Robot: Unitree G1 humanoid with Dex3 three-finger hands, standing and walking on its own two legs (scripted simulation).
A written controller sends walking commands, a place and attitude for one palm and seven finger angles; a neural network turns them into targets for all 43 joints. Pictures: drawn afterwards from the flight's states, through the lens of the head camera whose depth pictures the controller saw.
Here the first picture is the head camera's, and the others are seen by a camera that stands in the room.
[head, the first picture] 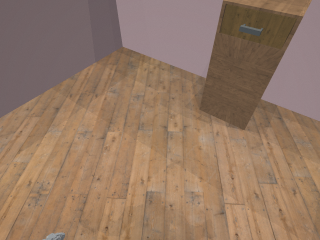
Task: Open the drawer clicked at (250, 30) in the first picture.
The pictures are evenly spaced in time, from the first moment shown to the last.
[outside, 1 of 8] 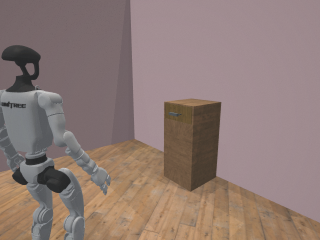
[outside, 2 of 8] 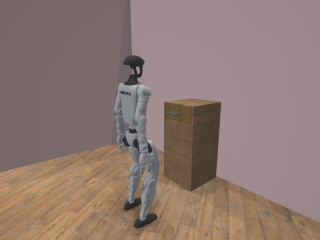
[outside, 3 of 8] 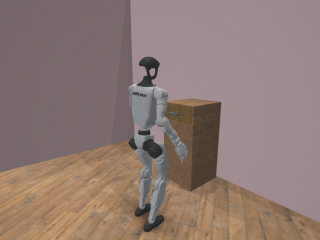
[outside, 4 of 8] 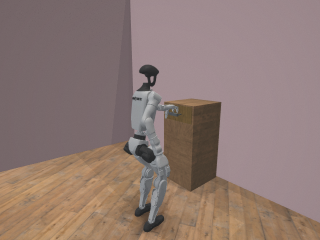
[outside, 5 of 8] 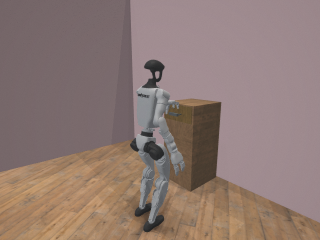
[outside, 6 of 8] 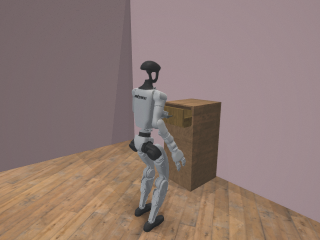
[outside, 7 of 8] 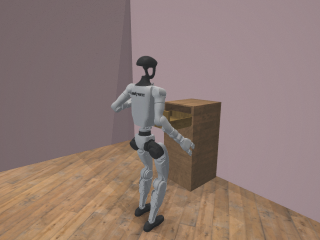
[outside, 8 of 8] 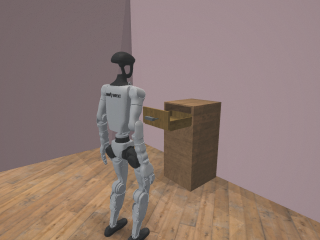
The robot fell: no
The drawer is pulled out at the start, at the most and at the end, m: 0.00 0.30 0.30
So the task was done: yes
